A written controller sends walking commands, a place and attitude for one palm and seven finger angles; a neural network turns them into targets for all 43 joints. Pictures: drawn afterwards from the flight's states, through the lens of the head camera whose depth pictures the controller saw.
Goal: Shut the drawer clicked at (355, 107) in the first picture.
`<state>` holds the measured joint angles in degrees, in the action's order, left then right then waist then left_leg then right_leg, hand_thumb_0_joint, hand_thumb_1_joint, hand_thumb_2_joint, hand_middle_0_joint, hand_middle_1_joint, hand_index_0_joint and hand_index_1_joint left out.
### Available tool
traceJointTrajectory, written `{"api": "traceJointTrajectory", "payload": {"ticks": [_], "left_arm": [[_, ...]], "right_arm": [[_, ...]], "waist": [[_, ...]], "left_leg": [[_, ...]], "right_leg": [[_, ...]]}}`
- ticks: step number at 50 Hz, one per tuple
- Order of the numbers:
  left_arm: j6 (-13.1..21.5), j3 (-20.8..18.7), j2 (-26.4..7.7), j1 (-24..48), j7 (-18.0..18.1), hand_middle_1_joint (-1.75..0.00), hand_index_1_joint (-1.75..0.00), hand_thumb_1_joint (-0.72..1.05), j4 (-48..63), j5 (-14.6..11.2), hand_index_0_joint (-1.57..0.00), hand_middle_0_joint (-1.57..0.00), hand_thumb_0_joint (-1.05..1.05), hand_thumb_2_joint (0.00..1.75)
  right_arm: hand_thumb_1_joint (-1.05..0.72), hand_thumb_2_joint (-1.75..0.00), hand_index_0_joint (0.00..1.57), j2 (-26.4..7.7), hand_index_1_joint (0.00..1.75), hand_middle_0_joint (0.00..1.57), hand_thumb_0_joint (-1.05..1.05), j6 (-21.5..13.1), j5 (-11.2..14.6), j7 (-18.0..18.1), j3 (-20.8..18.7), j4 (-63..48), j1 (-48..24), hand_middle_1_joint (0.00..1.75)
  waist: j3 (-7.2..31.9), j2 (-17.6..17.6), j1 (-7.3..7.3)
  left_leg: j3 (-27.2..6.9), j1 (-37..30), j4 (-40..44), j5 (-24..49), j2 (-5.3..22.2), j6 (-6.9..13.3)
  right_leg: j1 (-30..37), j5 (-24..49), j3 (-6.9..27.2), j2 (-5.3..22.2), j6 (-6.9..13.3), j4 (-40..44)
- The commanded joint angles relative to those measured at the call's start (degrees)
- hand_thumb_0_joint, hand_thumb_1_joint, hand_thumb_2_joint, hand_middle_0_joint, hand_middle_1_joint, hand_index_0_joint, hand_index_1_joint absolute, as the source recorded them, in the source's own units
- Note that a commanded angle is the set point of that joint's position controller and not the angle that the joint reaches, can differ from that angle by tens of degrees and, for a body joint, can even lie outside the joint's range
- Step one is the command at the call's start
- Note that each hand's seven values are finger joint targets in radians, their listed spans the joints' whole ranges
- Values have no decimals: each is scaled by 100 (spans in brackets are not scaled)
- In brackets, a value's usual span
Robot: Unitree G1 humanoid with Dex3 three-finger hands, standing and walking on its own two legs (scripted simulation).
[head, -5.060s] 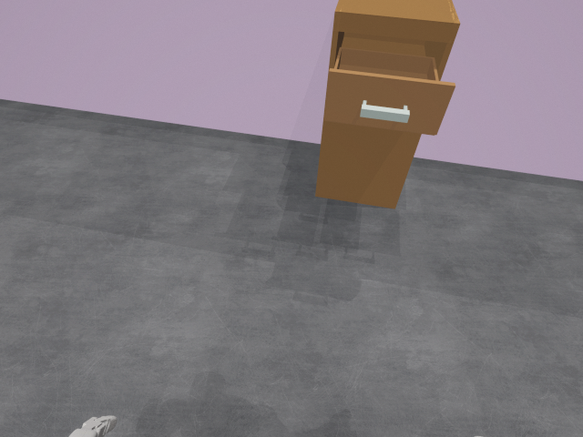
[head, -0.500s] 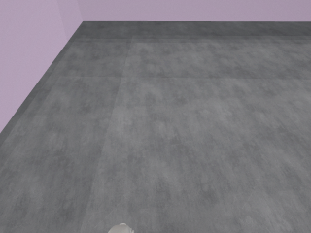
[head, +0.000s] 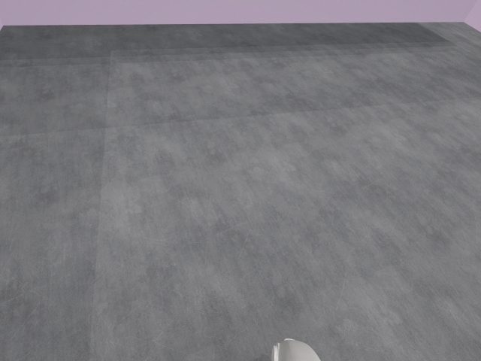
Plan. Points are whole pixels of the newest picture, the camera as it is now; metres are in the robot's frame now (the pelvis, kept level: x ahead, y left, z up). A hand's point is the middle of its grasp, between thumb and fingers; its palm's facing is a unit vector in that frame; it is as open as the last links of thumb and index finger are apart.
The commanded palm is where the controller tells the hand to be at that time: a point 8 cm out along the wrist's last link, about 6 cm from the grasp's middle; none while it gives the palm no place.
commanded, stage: walk to a spot facing it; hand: left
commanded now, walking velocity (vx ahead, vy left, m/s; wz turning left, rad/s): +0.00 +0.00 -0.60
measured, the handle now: out of the picture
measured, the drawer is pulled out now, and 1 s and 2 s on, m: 0.30 0.30 0.30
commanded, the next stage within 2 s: turn to face it in 0.06 s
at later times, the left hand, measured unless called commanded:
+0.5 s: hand (197, 338) +0.19 +0.09 -0.15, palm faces -0.08 -0.98 -0.17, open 7.3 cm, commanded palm none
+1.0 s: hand out of the picture +0.03 +0.20 -0.17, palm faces +0.30 -0.92 -0.26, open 7.4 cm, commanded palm none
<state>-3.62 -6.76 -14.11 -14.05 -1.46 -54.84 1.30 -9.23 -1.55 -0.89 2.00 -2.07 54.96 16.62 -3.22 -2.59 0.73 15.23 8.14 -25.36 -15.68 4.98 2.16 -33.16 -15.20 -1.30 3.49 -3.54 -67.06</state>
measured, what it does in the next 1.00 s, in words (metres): steps on the spot: right foot, then left foot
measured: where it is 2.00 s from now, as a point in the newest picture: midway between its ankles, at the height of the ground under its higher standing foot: outside the picture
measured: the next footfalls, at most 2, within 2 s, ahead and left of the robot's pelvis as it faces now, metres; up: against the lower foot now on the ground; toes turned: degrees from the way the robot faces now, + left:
right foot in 0.22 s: +0.09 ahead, -0.14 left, +0.00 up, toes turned -15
left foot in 0.68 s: +0.08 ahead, +0.08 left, +0.00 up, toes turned +14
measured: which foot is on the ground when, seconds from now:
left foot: down 0.00-0.22, up 0.24-0.66, down 0.68-1.00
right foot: up 0.00-0.20, down 0.22-0.68, up 0.70-1.00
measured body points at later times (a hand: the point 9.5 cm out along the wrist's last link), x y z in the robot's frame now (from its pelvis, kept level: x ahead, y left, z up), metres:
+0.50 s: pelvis +0.04 -0.05 -0.01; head +0.05 -0.07 +0.44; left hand +0.19 +0.14 -0.14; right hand +0.01 -0.27 -0.17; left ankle +0.04 +0.10 -0.68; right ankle +0.06 -0.13 -0.74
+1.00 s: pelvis +0.02 -0.03 +0.00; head +0.04 -0.02 +0.44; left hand +0.01 +0.25 -0.15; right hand +0.14 -0.27 -0.14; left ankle +0.04 +0.07 -0.74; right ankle +0.04 -0.20 -0.68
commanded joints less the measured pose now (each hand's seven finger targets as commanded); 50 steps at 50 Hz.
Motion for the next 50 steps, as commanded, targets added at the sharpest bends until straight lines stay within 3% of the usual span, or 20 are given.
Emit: {"api": "traceJointTrajectory", "payload": {"ticks": [1,7,9,10,11,12,13,15,18,22,28,30,32,33,34,35,36,39,42,50], "left_arm": [[51,91,99,320,-17,-30,-30,90,499,18,-20,-20,0,90],[170,150,54,828,7,-30,-30,90,762,17,-20,-20,0,90],[274,161,-11,446,69,-30,-30,90,658,39,-20,-20,0,90],[382,139,-199,-88,112,-30,-30,90,477,70,-20,-20,0,90],[499,30,-823,-663,217,-30,-30,90,267,110,-20,-20,0,90],[516,47,-1069,-853,262,-30,-30,90,137,-42,-20,-20,0,90],[497,141,-824,-530,315,-30,-30,90,145,-56,-20,-20,0,90],[530,241,-578,149,350,-30,-30,90,205,-30,-20,-20,0,90],[499,321,-338,606,352,-30,-30,90,257,-33,-20,-20,0,90],[445,250,-357,522,370,-30,-30,90,224,-21,-20,-20,0,90],[390,81,-419,394,406,-30,-30,90,322,53,-20,-20,0,90],[366,64,-477,385,404,-30,-30,90,332,47,-20,-20,0,90],[326,55,-466,388,380,-30,-30,90,341,11,-20,-20,0,90],[286,52,-393,383,361,-30,-30,90,392,-37,-20,-20,0,90],[241,80,-109,303,321,-30,-30,90,552,-82,-20,-20,0,90],[217,162,32,722,306,-30,-30,90,820,-63,-20,-20,0,90],[199,129,-98,871,278,-30,-30,90,881,-23,-20,-20,0,90],[201,65,-192,720,214,-30,-30,90,629,17,-20,-20,0,90],[197,72,-248,395,201,-30,-30,90,472,-22,-20,-20,0,90],[166,119,-224,461,263,-30,-30,90,656,-70,-20,-20,0,90]], "right_arm": [[-90,-90,20,-884,30,20,0,-56,-44,9,-245,-233,314,30],[-90,-90,20,-1107,30,20,0,62,-86,-61,-379,-103,501,30],[-90,-90,20,-1095,30,20,0,69,-58,-85,-361,-59,556,30],[-90,-90,20,-1028,30,20,0,66,-9,-113,-326,-40,613,30],[-90,-90,20,-601,30,20,0,72,60,-151,-210,-149,680,30],[-90,-90,20,-426,30,20,0,164,102,-84,-140,-258,419,30],[-90,-90,20,-398,30,20,0,226,94,-30,-107,-214,368,30],[-90,-90,20,-321,30,20,0,296,45,-62,-80,62,388,30],[-90,-90,20,-286,30,20,0,403,23,-87,-117,341,669,30],[-90,-90,20,-347,30,20,0,460,10,-139,-194,282,430,30],[-90,-90,20,-254,30,20,0,394,-4,-227,-241,-80,-46,30],[-90,-90,20,-268,30,20,0,370,-8,-241,-254,-161,-47,30],[-90,-90,20,-341,30,20,0,344,-26,-249,-278,-205,150,30],[-90,-90,20,-509,30,20,0,311,-32,-257,-326,-174,406,30],[-90,-90,20,-1045,30,20,0,255,-72,-235,-431,-202,624,30],[-90,-90,20,-1467,30,20,0,250,-98,-175,-520,-208,823,30],[-90,-90,20,-1540,30,20,0,245,-108,-158,-528,-205,778,30],[-90,-90,20,-1206,30,20,0,169,-77,-88,-397,-457,-149,30],[-90,-90,20,-1263,30,20,0,140,-31,-86,-396,-537,-305,30],[-90,-90,20,-1494,30,20,0,290,-64,-169,-499,-566,-305,30]], "waist": [[18,1069,-162],[127,1387,-359],[407,1152,-150],[772,642,117],[1410,-1024,331],[1707,-1171,326],[1478,-556,205],[955,-594,-17],[344,-427,-276],[-96,-434,-188],[151,-536,-23],[273,-569,-39],[461,-214,-172],[558,360,-317],[605,1941,-404],[495,2407,-619],[618,1516,-532],[498,1233,-227],[697,857,-158],[524,1244,-296]], "left_leg": [[-551,-435,680,2986,1574,435],[-225,-629,57,3360,1778,350],[-144,-440,-637,3764,1655,154],[-15,114,-1501,3409,1420,-103],[176,1706,-2898,463,705,-446],[-624,1936,-3746,-2208,272,-576],[-1209,1812,-3778,-2144,359,-494],[-1380,1679,-3818,-1577,315,-492],[-1325,1565,-3692,-1010,208,-567],[-1198,1760,-3677,-861,153,-628],[-985,1748,-2512,-1077,172,-592],[-844,1480,-1998,-888,102,-556],[-766,932,-1094,-202,13,-501],[-1024,397,-377,467,95,-396],[-2855,-7,353,1676,1223,152],[-4070,-56,836,2839,2174,916],[-3736,162,833,2112,2199,1083],[-2978,327,795,1466,1270,579],[-2585,99,704,1809,946,553],[-3285,395,784,798,842,724]], "right_leg": [[-236,-63,-194,177,-50,822],[579,-590,-573,-43,160,2389],[1524,-98,-609,-216,310,3324],[2673,950,-396,-75,401,4135],[4291,3240,1309,1405,878,4249],[4022,5227,1776,2246,1502,4091],[3563,4818,1110,2087,1715,4185],[2768,3502,803,1650,1433,4533],[2052,2829,-27,1420,1148,4815],[1761,1870,-199,1572,1203,5091],[2185,1459,-364,1855,1232,4766],[2182,1460,-470,1919,1139,4521],[2061,1162,-730,1793,871,3947],[1640,672,-927,1568,605,3290],[592,-852,-1191,812,126,2089],[-188,-2386,-783,258,-75,734],[-65,-1952,-192,349,47,34],[-287,-748,137,340,-30,-324],[5,-534,78,239,-128,82],[748,-1025,19,-48,-127,1789]]}}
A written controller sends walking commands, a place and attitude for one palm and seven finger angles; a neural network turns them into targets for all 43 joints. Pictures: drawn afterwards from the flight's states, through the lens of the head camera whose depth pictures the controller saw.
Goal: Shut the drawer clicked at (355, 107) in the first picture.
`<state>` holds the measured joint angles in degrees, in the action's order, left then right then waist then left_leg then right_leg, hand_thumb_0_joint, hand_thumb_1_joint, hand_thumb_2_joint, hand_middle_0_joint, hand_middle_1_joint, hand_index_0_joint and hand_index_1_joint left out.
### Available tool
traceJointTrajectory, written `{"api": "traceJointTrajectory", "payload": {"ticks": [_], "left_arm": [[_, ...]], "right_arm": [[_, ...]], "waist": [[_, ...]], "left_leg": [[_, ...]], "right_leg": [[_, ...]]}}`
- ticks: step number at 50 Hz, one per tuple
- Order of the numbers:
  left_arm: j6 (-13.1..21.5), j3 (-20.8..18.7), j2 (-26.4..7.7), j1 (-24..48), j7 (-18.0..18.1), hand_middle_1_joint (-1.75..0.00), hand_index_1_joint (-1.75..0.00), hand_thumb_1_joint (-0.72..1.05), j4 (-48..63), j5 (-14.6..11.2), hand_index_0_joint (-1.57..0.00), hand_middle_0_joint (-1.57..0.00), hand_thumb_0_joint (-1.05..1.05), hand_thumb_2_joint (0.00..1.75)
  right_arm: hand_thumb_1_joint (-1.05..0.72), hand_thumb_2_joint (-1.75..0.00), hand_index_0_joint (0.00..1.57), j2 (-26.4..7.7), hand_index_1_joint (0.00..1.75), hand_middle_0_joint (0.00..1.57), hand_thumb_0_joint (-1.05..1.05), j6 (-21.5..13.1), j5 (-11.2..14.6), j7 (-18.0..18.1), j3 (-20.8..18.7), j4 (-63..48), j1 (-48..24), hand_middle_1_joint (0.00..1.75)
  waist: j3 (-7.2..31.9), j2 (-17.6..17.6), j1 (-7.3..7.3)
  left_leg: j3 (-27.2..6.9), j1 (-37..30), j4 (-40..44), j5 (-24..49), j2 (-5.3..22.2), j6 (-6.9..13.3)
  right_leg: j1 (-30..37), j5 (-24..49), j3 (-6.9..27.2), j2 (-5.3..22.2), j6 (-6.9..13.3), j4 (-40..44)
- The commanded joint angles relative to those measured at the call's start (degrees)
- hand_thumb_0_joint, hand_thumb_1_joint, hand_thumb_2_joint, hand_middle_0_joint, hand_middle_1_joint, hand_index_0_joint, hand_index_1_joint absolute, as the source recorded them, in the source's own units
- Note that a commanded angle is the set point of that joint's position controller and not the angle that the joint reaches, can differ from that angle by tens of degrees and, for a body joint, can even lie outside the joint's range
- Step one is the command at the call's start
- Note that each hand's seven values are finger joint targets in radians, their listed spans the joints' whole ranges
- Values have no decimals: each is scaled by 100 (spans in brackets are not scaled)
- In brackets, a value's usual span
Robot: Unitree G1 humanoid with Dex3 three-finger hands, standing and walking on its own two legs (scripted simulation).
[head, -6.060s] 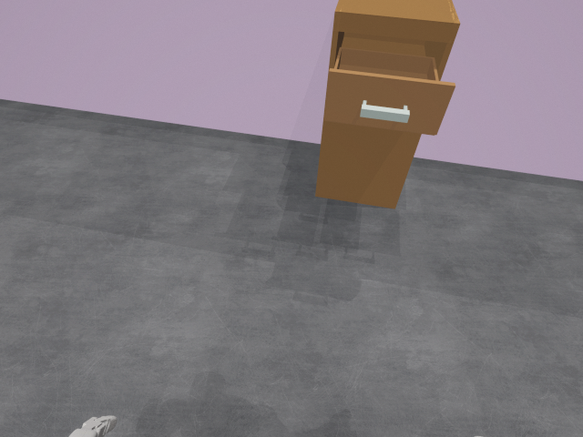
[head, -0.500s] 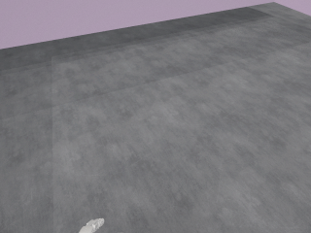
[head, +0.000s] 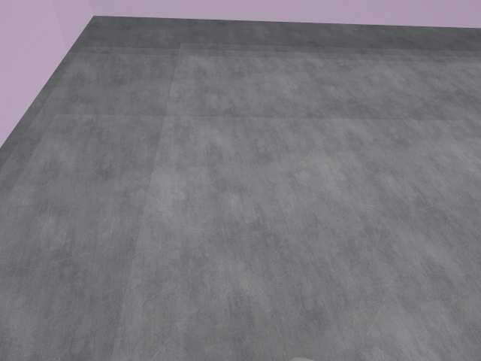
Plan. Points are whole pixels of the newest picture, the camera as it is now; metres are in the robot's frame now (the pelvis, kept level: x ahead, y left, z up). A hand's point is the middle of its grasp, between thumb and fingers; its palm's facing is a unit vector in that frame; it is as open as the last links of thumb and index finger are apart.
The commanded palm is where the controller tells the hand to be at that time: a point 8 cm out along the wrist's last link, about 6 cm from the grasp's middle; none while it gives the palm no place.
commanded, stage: turn to face it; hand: left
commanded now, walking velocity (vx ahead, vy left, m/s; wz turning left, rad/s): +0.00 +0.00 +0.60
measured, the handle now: out of the picture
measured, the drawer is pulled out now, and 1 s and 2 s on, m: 0.30 0.30 0.30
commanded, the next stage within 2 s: none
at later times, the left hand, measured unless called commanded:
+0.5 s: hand out of the picture -0.05 +0.17 -0.17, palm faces +0.36 -0.90 -0.23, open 7.3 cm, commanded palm none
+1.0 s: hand out of the picture -0.02 +0.21 -0.14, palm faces +0.58 -0.76 -0.29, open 7.3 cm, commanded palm none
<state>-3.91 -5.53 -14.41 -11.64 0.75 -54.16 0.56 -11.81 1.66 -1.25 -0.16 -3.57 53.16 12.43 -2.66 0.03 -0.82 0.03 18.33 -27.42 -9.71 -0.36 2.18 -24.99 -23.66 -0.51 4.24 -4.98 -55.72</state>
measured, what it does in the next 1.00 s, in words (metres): steps on the spot, turning left: right foot, then left foot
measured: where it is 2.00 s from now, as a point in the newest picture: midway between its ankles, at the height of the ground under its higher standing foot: outside the picture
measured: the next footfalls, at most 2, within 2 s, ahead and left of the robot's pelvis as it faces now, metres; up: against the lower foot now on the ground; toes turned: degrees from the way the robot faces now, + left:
right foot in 0.14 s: +0.02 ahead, -0.16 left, +0.00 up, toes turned +3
left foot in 0.54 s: -0.05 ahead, +0.10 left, +0.00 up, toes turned +27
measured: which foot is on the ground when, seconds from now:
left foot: down 0.00-0.14, up 0.16-0.52, down 0.54-1.00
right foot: up 0.00-0.12, down 0.14-0.54, up 0.56-0.98, down 1.00-1.00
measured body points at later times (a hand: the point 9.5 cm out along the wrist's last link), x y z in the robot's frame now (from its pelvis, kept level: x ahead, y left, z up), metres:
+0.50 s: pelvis -0.03 -0.03 -0.01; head +0.01 -0.01 +0.44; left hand -0.07 +0.22 -0.15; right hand +0.14 -0.25 -0.15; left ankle -0.08 +0.09 -0.71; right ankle -0.02 -0.16 -0.74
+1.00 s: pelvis -0.02 -0.04 -0.01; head +0.02 -0.04 +0.44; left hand -0.05 +0.25 -0.12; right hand +0.17 -0.22 -0.17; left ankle -0.08 +0.08 -0.74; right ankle +0.05 -0.13 -0.74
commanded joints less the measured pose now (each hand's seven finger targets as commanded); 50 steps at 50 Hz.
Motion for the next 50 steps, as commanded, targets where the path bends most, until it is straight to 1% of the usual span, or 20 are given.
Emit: {"api": "traceJointTrajectory", "payload": {"ticks": [1,5,6,7,8,9,13,20,22,25,26,27,28,29,33,42,47,48,49,50], "left_arm": [[203,6,-191,130,53,-30,-30,90,586,-11,-20,-20,0,90],[287,-55,-353,-809,81,-30,-30,90,416,-24,-20,-20,0,90],[338,-137,-752,-977,126,-30,-30,90,433,72,-20,-20,0,90],[359,-212,-1361,-794,158,-30,-30,90,612,145,-20,-20,0,90],[332,-131,-1223,-343,191,-30,-30,90,758,70,-20,-20,0,90],[387,-79,-907,176,180,-30,-30,90,874,69,-20,-20,0,90],[458,59,-572,398,136,-30,-30,90,884,77,-20,-20,0,90],[413,-32,-926,-539,117,-30,-30,90,552,123,-20,-20,0,90],[400,-66,-997,-571,106,-30,-30,90,523,140,-20,-20,0,90],[353,-110,-1025,-392,86,-30,-30,90,524,83,-20,-20,0,90],[324,-97,-932,-400,63,-30,-30,90,556,31,-20,-20,0,90],[308,-42,-576,-350,25,-30,-30,90,763,-10,-20,-20,0,90],[273,75,-345,76,32,-30,-30,90,990,23,-20,-20,0,90],[233,51,-466,268,44,-30,-30,90,1012,44,-20,-20,0,90],[224,-12,-450,171,-15,-30,-30,90,705,37,-20,-20,0,90],[214,39,-394,565,35,-30,-30,90,928,-1,-20,-20,0,90],[332,51,-411,-26,64,-30,-30,90,880,-55,-20,-20,0,90],[402,11,-526,-307,77,-30,-30,90,817,-45,-20,-20,0,90],[482,-87,-1060,-458,128,-30,-30,90,815,48,-20,-20,0,90],[468,-134,-1458,-463,145,-30,-30,90,877,77,-20,-20,0,90]], "right_arm": [[-90,-90,20,-1256,30,20,0,-9,-33,37,-362,-418,21,30],[-90,-90,20,-1197,30,20,0,72,0,-16,-405,-643,-430,30],[-90,-90,20,-832,30,20,0,104,49,-45,-378,-719,-384,30],[-90,-90,20,-505,30,20,0,96,46,-54,-311,-899,-435,30],[-90,-90,20,-893,30,20,0,96,-28,-64,-380,-896,-586,30],[-90,-90,20,-879,30,20,0,150,-49,-116,-388,-758,-401,30],[-90,-90,20,-714,30,20,0,191,-22,-190,-352,-467,-73,30],[-90,-90,20,-513,30,20,0,136,34,-201,-194,-697,-938,30],[-90,-90,20,-505,30,20,0,89,60,-191,-161,-709,-919,30],[-90,-90,20,-653,30,20,0,6,56,-154,-180,-587,-350,30],[-90,-90,20,-908,30,20,0,-45,42,-153,-249,-495,-10,30],[-90,-90,20,-1595,30,20,0,-111,19,-112,-411,-483,350,30],[-90,-90,20,-1925,30,20,0,-84,73,-49,-480,-338,796,30],[-90,-90,20,-1796,30,20,0,-65,42,-13,-443,-259,872,30],[-90,-90,20,-1237,30,20,0,-132,16,90,-255,-508,-90,30],[-90,-90,20,-1295,30,20,0,-76,-22,61,-309,-479,128,30],[-90,-90,20,-1287,30,20,0,-22,-1,38,-354,-594,-226,30],[-90,-90,20,-1168,30,20,0,-27,35,26,-339,-629,-245,30],[-90,-90,20,-755,30,20,0,-40,106,-18,-282,-660,-46,30],[-90,-90,20,-673,30,20,0,-38,70,-4,-270,-807,-75,30]], "waist": [[450,1039,-100],[590,794,333],[510,-329,413],[302,-1991,463],[141,-1329,327],[-21,-928,10],[-179,-1046,-177],[122,-1072,401],[255,-1272,445],[661,-1079,158],[924,-453,-39],[1175,1331,-262],[1181,1911,-468],[1095,1212,-468],[611,1035,-48],[461,815,-160],[604,855,156],[744,542,305],[970,-867,342],[883,-1890,364]], "left_leg": [[-1882,-429,966,153,1343,716],[-1761,728,478,-587,795,275],[-1171,1634,-648,-1368,164,-134],[-185,2378,-2427,-2181,-480,-547],[-523,1953,-3373,-2148,-43,-417],[-570,1787,-3846,-1601,70,-404],[-64,1679,-4329,-919,234,-629],[454,1155,-2243,-1485,275,-690],[573,810,-1724,-1634,228,-621],[698,-161,-280,-660,142,-519],[375,-1093,403,322,288,-406],[-1527,-2275,623,2362,1754,175],[-2243,-2367,472,4450,2485,825],[-1827,-2147,329,4231,2458,1018],[-1064,-1316,480,3112,1374,523],[-1849,-1142,633,2018,1313,794],[-2085,-270,42,1981,971,548],[-1900,146,-334,1293,692,272],[-1164,1191,-1390,-511,33,-208],[-386,1767,-2735,-2587,-457,-526]], "right_leg": [[196,-178,-59,-180,52,954],[2005,784,-234,-267,202,3065],[2560,58,728,721,532,4059],[2219,-500,2568,2331,1151,4697],[1166,-434,2176,2477,1307,4675],[760,-304,1513,2025,1173,4628],[1035,1361,95,1314,947,4009],[1989,2782,-236,1684,1180,3491],[2099,3311,-313,1777,1171,3238],[2015,3402,-798,1641,806,2387],[1444,2939,-978,1465,514,1546],[-223,362,-1126,688,34,192],[-1056,-1569,-586,343,-103,-650],[-1044,-1251,-235,444,4,-1140],[-886,-1,2,317,-66,-1374],[-444,-123,70,-13,-103,195],[1251,647,-78,-346,24,2379],[2002,1303,35,-134,41,3334],[3060,1531,1216,1189,401,3966],[2740,2390,2425,2507,1108,3989]]}}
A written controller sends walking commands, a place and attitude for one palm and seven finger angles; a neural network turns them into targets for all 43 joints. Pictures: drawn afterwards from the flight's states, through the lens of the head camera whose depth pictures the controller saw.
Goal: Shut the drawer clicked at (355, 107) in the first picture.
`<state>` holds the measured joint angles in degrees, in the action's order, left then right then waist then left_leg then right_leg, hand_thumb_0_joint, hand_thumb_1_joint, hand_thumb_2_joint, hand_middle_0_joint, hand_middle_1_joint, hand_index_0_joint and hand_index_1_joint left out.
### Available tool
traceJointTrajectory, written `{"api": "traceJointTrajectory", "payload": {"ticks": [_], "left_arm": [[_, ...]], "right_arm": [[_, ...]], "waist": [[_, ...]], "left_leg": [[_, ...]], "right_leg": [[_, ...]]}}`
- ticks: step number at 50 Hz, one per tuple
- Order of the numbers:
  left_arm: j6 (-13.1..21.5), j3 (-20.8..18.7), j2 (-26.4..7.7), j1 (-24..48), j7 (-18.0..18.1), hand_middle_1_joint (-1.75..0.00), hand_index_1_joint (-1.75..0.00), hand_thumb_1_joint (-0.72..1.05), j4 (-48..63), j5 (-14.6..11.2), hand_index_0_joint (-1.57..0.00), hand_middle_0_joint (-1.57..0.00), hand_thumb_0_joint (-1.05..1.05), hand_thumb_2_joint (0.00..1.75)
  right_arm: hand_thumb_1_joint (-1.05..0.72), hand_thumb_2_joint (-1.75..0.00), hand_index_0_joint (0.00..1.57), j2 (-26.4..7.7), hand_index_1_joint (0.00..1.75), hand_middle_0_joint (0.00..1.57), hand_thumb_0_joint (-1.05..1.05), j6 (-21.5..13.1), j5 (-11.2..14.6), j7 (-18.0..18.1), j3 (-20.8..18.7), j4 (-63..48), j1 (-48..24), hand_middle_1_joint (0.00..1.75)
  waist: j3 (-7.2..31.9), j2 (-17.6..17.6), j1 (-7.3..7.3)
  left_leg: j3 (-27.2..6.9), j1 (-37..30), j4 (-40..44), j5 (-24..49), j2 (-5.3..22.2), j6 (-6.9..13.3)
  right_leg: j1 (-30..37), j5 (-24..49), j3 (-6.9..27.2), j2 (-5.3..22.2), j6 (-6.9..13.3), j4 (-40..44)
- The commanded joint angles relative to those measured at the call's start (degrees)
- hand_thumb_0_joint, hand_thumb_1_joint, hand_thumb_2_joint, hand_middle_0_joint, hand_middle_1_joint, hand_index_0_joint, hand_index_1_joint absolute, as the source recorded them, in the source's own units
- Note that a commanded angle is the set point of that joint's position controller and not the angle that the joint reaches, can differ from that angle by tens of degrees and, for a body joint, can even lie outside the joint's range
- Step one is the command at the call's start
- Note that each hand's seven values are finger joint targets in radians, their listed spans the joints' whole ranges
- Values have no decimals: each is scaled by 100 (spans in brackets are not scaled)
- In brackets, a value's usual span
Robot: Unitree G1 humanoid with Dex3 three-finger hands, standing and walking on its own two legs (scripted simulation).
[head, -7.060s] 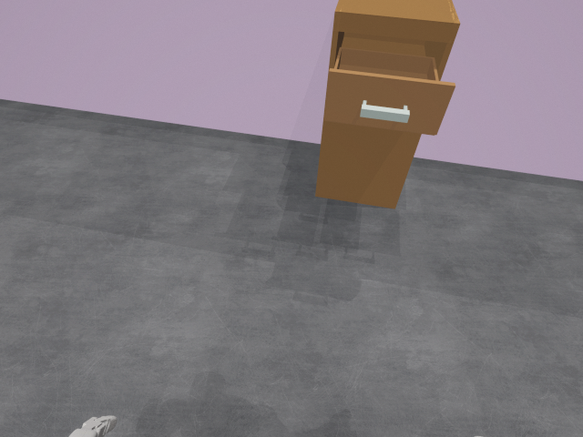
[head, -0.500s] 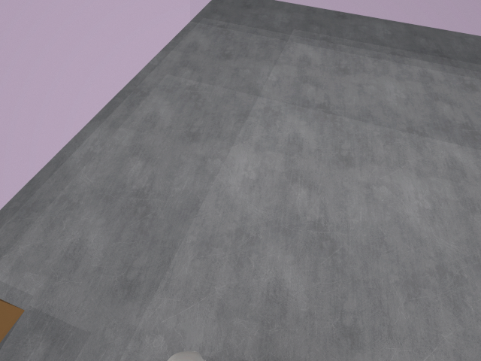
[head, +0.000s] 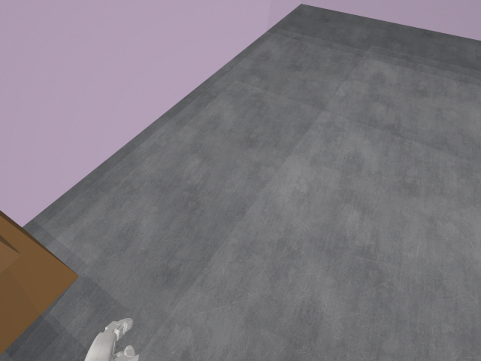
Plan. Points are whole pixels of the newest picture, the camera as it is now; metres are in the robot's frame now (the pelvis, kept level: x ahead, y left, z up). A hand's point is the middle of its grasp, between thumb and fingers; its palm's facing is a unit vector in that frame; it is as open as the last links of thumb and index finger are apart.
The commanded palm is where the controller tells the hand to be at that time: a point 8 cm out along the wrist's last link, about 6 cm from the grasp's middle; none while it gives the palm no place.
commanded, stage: turn to face it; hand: left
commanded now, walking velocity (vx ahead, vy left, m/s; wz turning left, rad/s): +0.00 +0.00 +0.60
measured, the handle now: out of the picture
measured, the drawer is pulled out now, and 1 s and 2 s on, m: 0.30 0.30 0.30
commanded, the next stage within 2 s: take the last steps up to it in 1.34 s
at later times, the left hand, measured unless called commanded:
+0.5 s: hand out of the picture -0.07 +0.24 -0.18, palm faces +0.39 -0.89 -0.25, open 7.3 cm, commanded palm none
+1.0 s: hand out of the picture -0.03 +0.22 -0.13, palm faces +0.56 -0.77 -0.29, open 7.3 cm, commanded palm none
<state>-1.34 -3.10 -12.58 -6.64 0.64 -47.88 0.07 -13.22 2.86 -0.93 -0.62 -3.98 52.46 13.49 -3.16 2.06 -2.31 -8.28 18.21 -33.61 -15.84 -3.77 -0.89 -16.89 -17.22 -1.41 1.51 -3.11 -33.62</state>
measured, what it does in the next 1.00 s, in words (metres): steps on the spot, turning left: left foot, then right foot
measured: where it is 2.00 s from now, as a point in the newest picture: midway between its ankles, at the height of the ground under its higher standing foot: outside the picture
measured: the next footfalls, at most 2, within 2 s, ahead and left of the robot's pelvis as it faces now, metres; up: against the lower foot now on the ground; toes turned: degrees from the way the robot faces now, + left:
left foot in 0.46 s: +0.00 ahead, +0.14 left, +0.00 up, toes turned +24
right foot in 0.94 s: +0.08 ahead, -0.09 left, +0.00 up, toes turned +32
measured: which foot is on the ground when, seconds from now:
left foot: down 0.00-0.00, up 0.02-0.44, down 0.46-0.94, up 0.96-1.00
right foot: down 0.00-0.46, up 0.48-0.92, down 0.94-1.00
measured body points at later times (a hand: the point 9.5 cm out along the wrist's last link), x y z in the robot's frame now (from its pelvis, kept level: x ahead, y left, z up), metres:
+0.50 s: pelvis -0.02 +0.02 -0.01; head +0.01 +0.05 +0.44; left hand -0.09 +0.28 -0.16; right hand +0.19 -0.19 -0.12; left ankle -0.04 +0.12 -0.73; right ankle +0.00 -0.11 -0.71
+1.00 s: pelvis -0.02 -0.02 +0.00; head +0.02 -0.03 +0.45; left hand -0.06 +0.26 -0.11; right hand +0.16 -0.20 -0.16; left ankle -0.05 +0.11 -0.70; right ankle +0.04 -0.11 -0.73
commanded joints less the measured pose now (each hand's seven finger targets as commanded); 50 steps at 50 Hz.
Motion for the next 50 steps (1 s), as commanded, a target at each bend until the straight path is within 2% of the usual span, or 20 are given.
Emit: {"api": "traceJointTrajectory", "payload": {"ticks": [1,3,5,12,17,20,21,22,23,24,27,29,38,44,45,46,47,48,49,50], "left_arm": [[176,-333,-1488,-856,164,-30,-30,90,305,97,-20,-20,0,90],[180,-253,-1032,-190,169,-30,-30,90,411,86,-20,-20,0,90],[206,-155,-799,-54,136,-30,-30,90,427,90,-20,-20,0,90],[183,-209,-992,-775,136,-30,-30,90,121,146,-20,-20,0,90],[142,-286,-1159,-1017,115,-30,-30,90,-32,179,-20,-20,0,90],[102,-339,-1234,-933,102,-30,-30,90,-70,152,-20,-20,0,90],[75,-340,-1210,-897,83,-30,-30,90,-80,103,-20,-20,0,90],[47,-307,-988,-934,57,-30,-30,90,11,63,-20,-20,0,90],[37,-185,-583,-660,23,-30,-30,90,297,43,-20,-20,0,90],[-34,-167,-736,-365,59,-30,-30,90,379,93,-20,-20,0,90],[-60,-236,-772,-281,25,-30,-30,90,136,101,-20,-20,0,90],[-67,-250,-747,-560,-8,-30,-30,90,1,106,-20,-20,0,90],[-48,-214,-622,-174,55,-30,-30,90,269,76,-20,-20,0,90],[46,-203,-579,-673,98,-30,-30,90,241,5,-20,-20,0,90],[86,-230,-654,-886,113,-30,-30,90,203,6,-20,-20,0,90],[132,-302,-965,-1099,147,-30,-30,90,173,62,-20,-20,0,90],[173,-398,-1545,-1061,181,-30,-30,90,241,167,-20,-20,0,90],[113,-340,-1514,-888,199,-30,-30,90,328,109,-20,-20,0,90],[123,-276,-1194,-435,200,-30,-30,90,415,106,-20,-20,0,90],[147,-259,-1066,-158,184,-30,-30,90,451,87,-20,-20,0,90]], "right_arm": [[-90,-90,20,-790,30,20,0,-114,-10,37,-297,-717,-256,30],[-90,-90,20,-734,30,20,0,3,-39,-37,-315,-467,-205,30],[-90,-90,20,-642,30,20,0,33,-54,-107,-272,-350,-98,30],[-90,-90,20,-507,30,20,0,78,-8,-146,-192,-449,-628,30],[-90,-90,20,-404,30,20,0,-26,36,-140,-81,-553,-892,30],[-90,-90,20,-484,30,20,0,-99,28,-107,-87,-503,-532,30],[-90,-90,20,-640,30,20,0,-134,10,-105,-125,-428,-256,30],[-90,-90,20,-1129,30,20,0,-191,-12,-87,-239,-378,115,30],[-90,-90,20,-1729,30,20,0,-212,-3,-30,-394,-342,503,30],[-90,-90,20,-1777,30,20,0,-161,14,2,-382,-195,722,30],[-90,-90,20,-1235,30,20,0,-185,-23,107,-235,-435,-228,30],[-90,-90,20,-1125,30,20,0,-206,-18,98,-171,-534,-518,30],[-90,-90,20,-1158,30,20,0,-161,-46,75,-258,-472,-102,30],[-90,-90,20,-1117,30,20,0,-97,-43,61,-306,-552,-323,30],[-90,-90,20,-1038,30,20,0,-91,-10,51,-297,-588,-396,30],[-90,-90,20,-753,30,20,0,-85,38,21,-270,-623,-324,30],[-90,-90,20,-364,30,20,0,-89,69,11,-214,-750,-270,30],[-90,-90,20,-743,30,20,0,-69,-27,20,-288,-753,-423,30],[-90,-90,20,-725,30,20,0,-15,-51,-22,-305,-666,-314,30],[-90,-90,20,-669,30,20,0,37,-61,-51,-316,-514,-190,30]], "waist": [[739,-1349,472],[188,-1267,181],[-15,-1157,63],[66,-1212,379],[409,-1386,542],[659,-1319,356],[808,-953,180],[1083,274,-38],[1073,1899,-280],[1087,1181,-337],[433,961,-4],[288,658,183],[431,662,5],[678,767,256],[761,584,391],[870,-226,486],[716,-1977,519],[511,-1497,493],[303,-1081,236],[186,-1337,115]], "left_leg": [[215,1593,-3042,-1875,225,-143],[328,1548,-3685,-1102,457,-187],[563,1537,-3841,-591,541,-283],[989,1328,-2556,-724,617,-400],[1335,751,-1191,-964,564,-299],[1499,-15,-4,-316,494,-192],[1422,-711,701,435,501,-129],[327,-1764,1163,1541,1250,206],[-1545,-2270,1269,4144,2688,990],[-1282,-2038,1144,4179,2918,1384],[-662,-963,1380,2294,1997,1029],[-380,-700,1507,2017,1668,863],[-1236,-815,1545,1257,1624,1118],[-1532,-153,1017,1744,1254,927],[-1429,226,759,1420,1066,732],[-1027,1009,50,394,620,383],[262,2086,-1489,-1419,-239,-139],[182,1807,-2605,-1732,62,-100],[72,1703,-3171,-1258,204,-84],[214,1661,-3488,-1007,284,-129]], "right_leg": [[1207,1471,2086,2749,1214,1708],[561,755,1374,2077,1017,1844],[437,1195,521,1696,890,1694],[1043,1702,-75,1834,962,1588],[1412,2850,-350,2002,1015,1047],[1281,2853,-698,2001,758,411],[897,2478,-899,1889,520,-161],[-166,1248,-1060,1446,164,-1356],[-1737,-2155,-907,652,-270,-2550],[-1765,-2168,-279,680,-168,-3185],[-1740,-914,76,708,-169,-3492],[-1479,-478,45,594,-199,-3394],[-1182,-723,155,267,-232,-1938],[347,-252,45,-103,-83,-44],[980,270,52,-36,-50,743],[1784,83,729,711,156,1570],[2048,20,2473,2390,809,2090],[986,192,2338,2768,1155,2078],[532,-23,1720,2326,1129,2091],[370,35,1421,2020,979,2064]]}}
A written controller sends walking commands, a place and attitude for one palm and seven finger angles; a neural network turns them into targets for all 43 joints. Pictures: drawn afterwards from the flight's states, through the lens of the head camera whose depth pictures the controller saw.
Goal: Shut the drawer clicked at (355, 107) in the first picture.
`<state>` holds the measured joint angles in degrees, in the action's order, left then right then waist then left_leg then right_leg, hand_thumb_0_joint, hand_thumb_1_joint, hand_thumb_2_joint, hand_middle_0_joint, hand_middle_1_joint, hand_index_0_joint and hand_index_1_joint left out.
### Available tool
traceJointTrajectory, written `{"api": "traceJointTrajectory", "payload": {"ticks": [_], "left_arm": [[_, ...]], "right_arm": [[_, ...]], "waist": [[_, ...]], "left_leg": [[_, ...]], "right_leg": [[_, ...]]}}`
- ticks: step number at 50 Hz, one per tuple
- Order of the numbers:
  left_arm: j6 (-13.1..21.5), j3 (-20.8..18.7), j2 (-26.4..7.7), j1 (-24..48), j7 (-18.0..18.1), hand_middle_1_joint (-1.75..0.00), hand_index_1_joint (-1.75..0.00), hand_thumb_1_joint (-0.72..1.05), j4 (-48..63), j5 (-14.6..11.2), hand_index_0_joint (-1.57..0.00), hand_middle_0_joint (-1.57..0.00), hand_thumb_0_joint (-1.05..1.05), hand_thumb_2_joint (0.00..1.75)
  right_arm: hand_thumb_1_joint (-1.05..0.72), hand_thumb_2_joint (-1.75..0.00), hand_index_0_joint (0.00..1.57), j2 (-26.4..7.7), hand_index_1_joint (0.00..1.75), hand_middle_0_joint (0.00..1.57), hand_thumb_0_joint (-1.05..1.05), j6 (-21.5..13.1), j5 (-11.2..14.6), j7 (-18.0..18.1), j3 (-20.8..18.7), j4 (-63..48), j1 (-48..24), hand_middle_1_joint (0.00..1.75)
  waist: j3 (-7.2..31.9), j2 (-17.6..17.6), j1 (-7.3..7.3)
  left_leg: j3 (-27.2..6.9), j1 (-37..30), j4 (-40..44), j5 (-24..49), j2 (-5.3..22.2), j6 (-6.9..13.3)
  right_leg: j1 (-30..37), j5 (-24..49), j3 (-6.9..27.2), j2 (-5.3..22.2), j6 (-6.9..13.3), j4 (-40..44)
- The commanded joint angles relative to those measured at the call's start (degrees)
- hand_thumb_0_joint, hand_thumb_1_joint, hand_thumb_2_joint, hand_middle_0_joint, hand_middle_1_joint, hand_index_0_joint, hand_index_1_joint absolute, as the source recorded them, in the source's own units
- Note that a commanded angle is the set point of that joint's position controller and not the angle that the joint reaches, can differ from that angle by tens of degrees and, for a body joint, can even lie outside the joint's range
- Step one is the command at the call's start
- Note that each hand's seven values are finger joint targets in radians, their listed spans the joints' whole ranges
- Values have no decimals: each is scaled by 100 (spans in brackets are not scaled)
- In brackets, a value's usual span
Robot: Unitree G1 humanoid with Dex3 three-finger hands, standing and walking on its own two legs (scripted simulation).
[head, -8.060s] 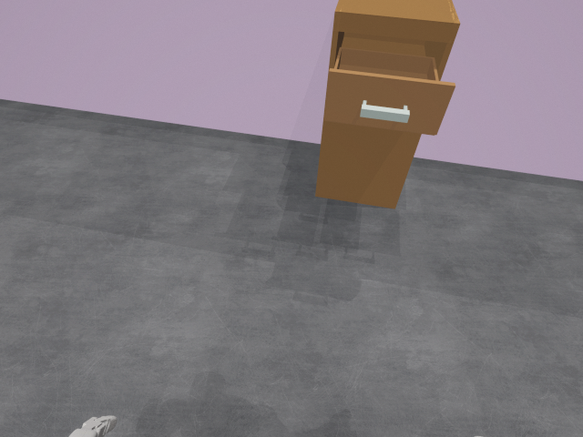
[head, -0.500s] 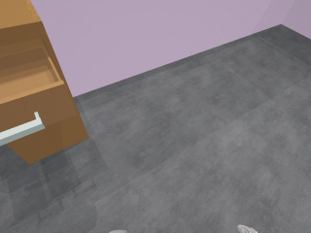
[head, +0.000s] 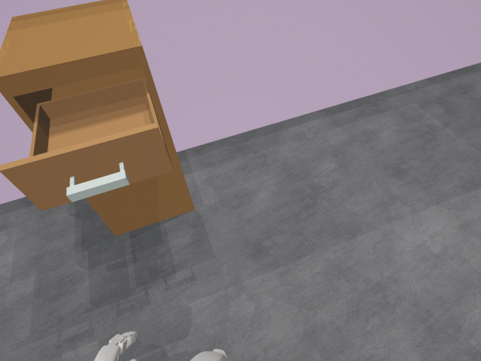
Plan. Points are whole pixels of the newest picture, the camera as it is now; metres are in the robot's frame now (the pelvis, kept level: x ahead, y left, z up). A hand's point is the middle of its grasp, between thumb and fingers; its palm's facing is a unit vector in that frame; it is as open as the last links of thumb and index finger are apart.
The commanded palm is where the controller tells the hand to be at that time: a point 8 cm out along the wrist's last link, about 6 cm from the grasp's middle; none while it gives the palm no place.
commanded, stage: turn to face it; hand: left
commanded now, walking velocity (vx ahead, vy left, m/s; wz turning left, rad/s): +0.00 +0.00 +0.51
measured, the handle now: (98, 179) +0.52 +0.37 -0.06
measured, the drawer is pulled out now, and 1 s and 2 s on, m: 0.30 0.30 0.30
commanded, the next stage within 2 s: take the last steps up to it in 0.34 s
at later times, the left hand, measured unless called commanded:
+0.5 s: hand out of the picture -0.04 +0.25 -0.17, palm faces +0.29 -0.92 -0.25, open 7.4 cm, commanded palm none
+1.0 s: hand out of the picture -0.04 +0.14 -0.15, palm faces +0.37 -0.92 -0.16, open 7.3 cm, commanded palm none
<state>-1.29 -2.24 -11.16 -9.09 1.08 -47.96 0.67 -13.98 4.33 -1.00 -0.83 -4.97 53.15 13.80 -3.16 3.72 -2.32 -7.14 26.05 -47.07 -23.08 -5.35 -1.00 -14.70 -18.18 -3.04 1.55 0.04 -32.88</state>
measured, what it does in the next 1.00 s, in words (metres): steps on the spot, turning left: left foot, then right foot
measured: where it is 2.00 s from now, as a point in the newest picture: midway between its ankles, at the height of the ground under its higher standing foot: (230, 338)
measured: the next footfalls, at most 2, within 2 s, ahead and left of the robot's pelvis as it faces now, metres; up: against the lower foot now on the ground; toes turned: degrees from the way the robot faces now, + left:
left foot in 0.36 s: +0.01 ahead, +0.15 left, +0.00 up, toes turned +15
right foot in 0.74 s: +0.08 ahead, -0.07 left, +0.00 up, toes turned +9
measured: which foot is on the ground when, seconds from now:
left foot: up 0.00-0.34, down 0.36-0.76, up 0.78-1.00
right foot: down 0.00-0.36, up 0.38-0.72, down 0.74-1.00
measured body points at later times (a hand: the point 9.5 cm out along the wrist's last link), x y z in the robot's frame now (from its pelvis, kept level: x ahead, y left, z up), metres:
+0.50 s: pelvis -0.01 +0.03 +0.00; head +0.01 +0.06 +0.45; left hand -0.05 +0.30 -0.15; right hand +0.16 -0.18 -0.12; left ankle -0.03 +0.14 -0.73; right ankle -0.01 -0.11 -0.67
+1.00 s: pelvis +0.06 +0.01 +0.02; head +0.06 +0.00 +0.47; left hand -0.06 +0.18 -0.14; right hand +0.14 -0.22 -0.14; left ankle +0.06 +0.16 -0.65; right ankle +0.04 -0.08 -0.73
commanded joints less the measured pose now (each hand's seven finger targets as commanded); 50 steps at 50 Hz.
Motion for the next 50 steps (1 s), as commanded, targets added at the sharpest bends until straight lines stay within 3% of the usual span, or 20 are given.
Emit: {"api": "traceJointTrajectory", "payload": {"ticks": [1,4,9,12,15,16,17,18,19,23,30,32,35,36,37,38,39,42,45,50], "left_arm": [[149,-277,-1081,225,116,-30,-30,90,466,16,-20,-20,0,90],[194,-230,-930,40,110,-30,-30,90,371,41,-20,-20,0,90],[168,-305,-1169,-685,103,-30,-30,90,29,97,-20,-20,0,90],[154,-358,-1275,-886,88,-30,-30,90,-132,132,-20,-20,0,90],[126,-379,-1317,-803,82,-30,-30,90,-232,90,-20,-20,0,90],[103,-363,-1245,-732,68,-30,-30,90,-239,31,-20,-20,0,90],[68,-310,-991,-790,48,-30,-30,90,-148,-13,-20,-20,0,90],[48,-164,-574,-638,30,-30,-30,90,60,-34,-20,-20,0,90],[-12,-153,-691,-366,77,-30,-30,90,73,0,-20,-20,0,90],[-25,-170,-633,-400,8,-30,-30,90,-302,-10,-20,-20,0,90],[59,-55,-408,-427,-164,-30,-30,90,-486,82,-20,-20,0,90],[110,-53,-393,-514,-191,-30,-30,90,-518,81,-20,-20,0,90],[202,-85,-344,-1245,-192,-30,-30,90,-823,99,-20,-20,0,90],[261,-138,-481,-1629,-164,-30,-30,90,-959,125,-20,-20,0,90],[322,-225,-931,-1988,-99,-30,-30,90,-1050,175,-20,-20,0,90],[308,-286,-1236,-2279,-45,-30,-30,90,-1058,115,-20,-20,0,90],[341,-259,-1086,-2145,-11,-30,-30,90,-1024,73,-20,-20,0,90],[446,-137,-559,-1449,5,-30,-30,90,-1001,37,-20,-20,0,90],[530,-56,-318,-1557,10,-30,-30,90,-1095,29,-20,-20,0,90],[623,-39,-217,-2095,31,-30,-30,90,-1408,45,-20,-20,0,90]], "right_arm": [[-90,-90,20,-610,30,20,0,-81,-61,-57,-214,-455,-117,30],[-90,-90,20,-452,30,20,0,-70,-43,-99,-151,-366,-18,30],[-90,-90,20,-289,30,20,0,-99,-9,-74,-33,-464,-645,30],[-90,-90,20,-198,30,20,0,-188,35,-51,55,-476,-749,30],[-90,-90,20,-251,30,20,0,-273,42,2,80,-320,-297,30],[-90,-90,20,-404,30,20,0,-322,35,6,55,-236,-28,30],[-90,-90,20,-884,30,20,0,-385,1,21,-42,-198,234,30],[-90,-90,20,-1369,30,20,0,-400,5,76,-152,-177,500,30],[-90,-90,20,-1403,30,20,0,-342,-5,121,-135,-81,646,30],[-90,-90,20,-787,30,20,0,-392,-44,233,79,-195,-256,30],[-90,-90,20,-771,30,20,0,-476,-78,182,37,4,25,30],[-90,-90,20,-773,30,20,0,-470,-85,162,23,55,3,30],[-90,-90,20,-614,30,20,0,-459,-63,160,27,108,-85,30],[-90,-90,20,-440,30,20,0,-471,-36,156,56,120,-93,30],[-90,-90,20,-35,30,20,0,-492,38,133,142,28,-120,30],[-90,-90,20,-46,30,20,0,-501,-1,85,165,-242,-595,30],[-90,-90,20,-289,30,20,0,-499,-52,45,85,-249,-704,30],[-90,-90,20,-228,30,20,0,-447,-77,-19,19,144,-292,30],[-90,-90,20,21,30,20,0,-408,-76,-26,48,370,42,30],[-90,-90,20,97,30,20,0,-461,-58,-22,52,326,-283,30]], "waist": [[47,-1398,28],[2,-1359,48],[39,-1269,438],[248,-1600,567],[569,-1586,341],[739,-1218,161],[1040,44,33],[1058,1478,-105],[1058,944,-211],[442,907,129],[-114,479,60],[-228,501,98],[-130,45,415],[-111,-412,589],[-72,-1772,758],[-398,-2344,992],[-550,-1550,824],[-747,-1039,335],[-664,-815,206],[-515,-775,340]], "left_leg": [[242,825,-2435,36,514,-178],[502,752,-2361,381,591,-284],[871,449,-851,-130,687,-339],[1113,-77,157,-378,609,-265],[1272,-1011,1521,488,478,-166],[1172,-1692,2318,1345,561,-96],[130,-2701,2582,2704,1486,214],[-1417,-3158,2547,5440,2788,1001],[-1137,-2753,2396,5616,2952,1406],[-254,-1985,2504,4556,2078,1088],[-671,-1382,3510,-101,1955,1093],[-732,-1127,3534,-678,1928,1054],[-470,-495,2929,-1171,1630,795],[-144,16,2143,-1227,1277,589],[645,962,594,-1101,586,291],[838,1496,-619,-1226,490,234],[539,1541,-1238,-718,745,251],[586,1125,-1745,469,1066,177],[788,933,-1726,1092,1089,37],[873,1394,-1282,1318,1187,-33]], "right_leg": [[72,404,1109,1759,579,1862],[233,1093,399,1517,514,1653],[808,2110,208,1768,705,1362],[1046,3101,136,1842,757,986],[973,3454,-175,1687,442,329],[654,3072,-358,1542,189,-182],[-316,1584,-650,1098,-157,-1202],[-1633,-1789,-526,500,-491,-2121],[-1398,-2055,-5,535,-378,-2679],[-1283,-1027,179,513,-374,-2839],[-932,-731,-111,318,-285,-1453],[-575,-678,-201,213,-244,-887],[723,10,-368,-13,-222,372],[1357,-173,-31,186,-171,926],[1833,-1528,1601,1268,197,1862],[1427,-2474,3062,2203,754,2760],[969,-2869,3121,2237,934,2994],[367,-1532,1839,1668,693,2801],[305,-289,880,1302,626,2712],[1047,668,756,1328,848,2610]]}}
